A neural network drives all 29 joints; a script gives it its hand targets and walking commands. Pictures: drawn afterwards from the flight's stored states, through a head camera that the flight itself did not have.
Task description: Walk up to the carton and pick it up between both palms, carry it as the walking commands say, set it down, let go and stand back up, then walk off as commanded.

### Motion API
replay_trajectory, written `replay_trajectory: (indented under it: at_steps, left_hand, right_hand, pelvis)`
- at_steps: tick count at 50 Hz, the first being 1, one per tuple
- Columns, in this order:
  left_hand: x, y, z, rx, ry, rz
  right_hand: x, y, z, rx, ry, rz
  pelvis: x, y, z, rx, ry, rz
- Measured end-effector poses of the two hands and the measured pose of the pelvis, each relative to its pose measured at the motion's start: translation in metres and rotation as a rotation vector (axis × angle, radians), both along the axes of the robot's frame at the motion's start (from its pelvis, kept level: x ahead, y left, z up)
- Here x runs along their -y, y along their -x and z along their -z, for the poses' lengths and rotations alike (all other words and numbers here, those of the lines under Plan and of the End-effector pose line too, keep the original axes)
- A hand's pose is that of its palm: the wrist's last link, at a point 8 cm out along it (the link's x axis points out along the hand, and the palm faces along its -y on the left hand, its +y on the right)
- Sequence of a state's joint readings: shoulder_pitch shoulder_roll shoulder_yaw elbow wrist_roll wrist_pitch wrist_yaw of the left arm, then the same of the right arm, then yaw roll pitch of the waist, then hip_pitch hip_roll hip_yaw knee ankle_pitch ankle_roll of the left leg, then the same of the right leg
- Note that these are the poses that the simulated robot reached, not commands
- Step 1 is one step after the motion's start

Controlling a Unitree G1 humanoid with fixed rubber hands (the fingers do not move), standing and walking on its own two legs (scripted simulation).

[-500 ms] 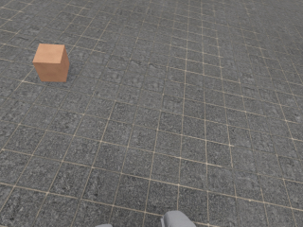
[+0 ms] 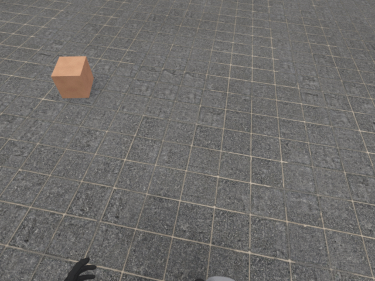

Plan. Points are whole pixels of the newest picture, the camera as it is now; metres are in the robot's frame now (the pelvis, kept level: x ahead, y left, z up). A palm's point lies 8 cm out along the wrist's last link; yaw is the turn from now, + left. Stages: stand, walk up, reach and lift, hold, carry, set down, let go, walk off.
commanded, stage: walk off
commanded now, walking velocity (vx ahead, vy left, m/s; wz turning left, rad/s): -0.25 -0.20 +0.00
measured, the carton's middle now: (74, 77) +1.54 +0.83 -0.67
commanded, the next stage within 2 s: stand in 0.64 s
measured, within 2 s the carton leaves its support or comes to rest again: neither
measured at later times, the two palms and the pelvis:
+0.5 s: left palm out of the picture -0.06 +0.16 -0.13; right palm out of the picture -0.10 -0.42 -0.12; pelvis -0.14 -0.11 -0.01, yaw -1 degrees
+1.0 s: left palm out of the picture -0.22 +0.07 -0.14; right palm out of the picture -0.22 -0.43 -0.11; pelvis -0.26 -0.18 +0.01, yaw +0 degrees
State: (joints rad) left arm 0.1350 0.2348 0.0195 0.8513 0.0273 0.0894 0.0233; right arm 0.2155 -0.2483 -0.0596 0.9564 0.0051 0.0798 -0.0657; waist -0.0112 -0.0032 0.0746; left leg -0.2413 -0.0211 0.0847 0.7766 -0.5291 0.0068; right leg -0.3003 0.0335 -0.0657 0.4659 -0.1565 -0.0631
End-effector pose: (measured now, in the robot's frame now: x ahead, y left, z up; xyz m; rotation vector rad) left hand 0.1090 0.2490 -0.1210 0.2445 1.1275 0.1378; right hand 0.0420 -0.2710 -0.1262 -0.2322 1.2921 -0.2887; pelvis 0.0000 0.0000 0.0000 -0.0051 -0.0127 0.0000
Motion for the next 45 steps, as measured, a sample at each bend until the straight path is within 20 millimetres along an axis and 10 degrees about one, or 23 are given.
replay_trajectory:
  at_steps: [8,14,27,36,45]
  left_hand:
    - [0.013,0.097,0.024,-0.152,0.082,-0.037]
    - [0.014,0.151,0.022,-0.218,0.056,-0.065]
    - [0.102,0.18,0.0,-0.11,-0.037,0.005]
    - [0.15,0.2,-0.025,0.0,-0.076,0.006]
    - [0.18,0.268,0.009,-0.042,0.016,-0.039]
  right_hand:
    - [0.02,0.068,-0.028,-0.037,0.075,-0.001]
    - [0.057,0.082,-0.045,0.012,0.128,-0.012]
    - [0.159,0.156,0.004,0.018,0.054,0.009]
    - [0.176,0.204,0.009,-0.01,-0.025,0.001]
    - [0.168,0.225,-0.004,0.057,-0.031,-0.04]
  pelvis:
    - [0.018,0.046,-0.007,0.003,0.05,0.003]
    - [0.039,0.078,-0.011,-0.005,0.079,0.014]
    - [0.126,0.155,0.007,-0.01,0.019,0.019]
    - [0.162,0.199,-0.004,-0.004,-0.025,0.005]
    - [0.177,0.24,-0.001,-0.005,0.004,-0.002]
